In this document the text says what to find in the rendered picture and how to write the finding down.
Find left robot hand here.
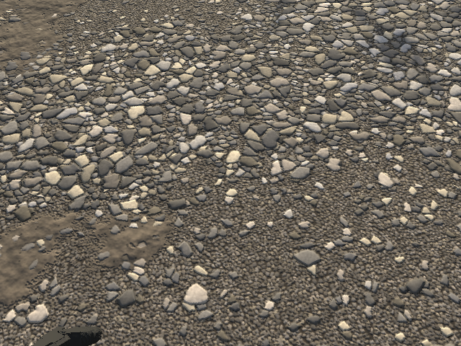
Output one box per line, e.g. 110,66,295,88
31,327,102,346

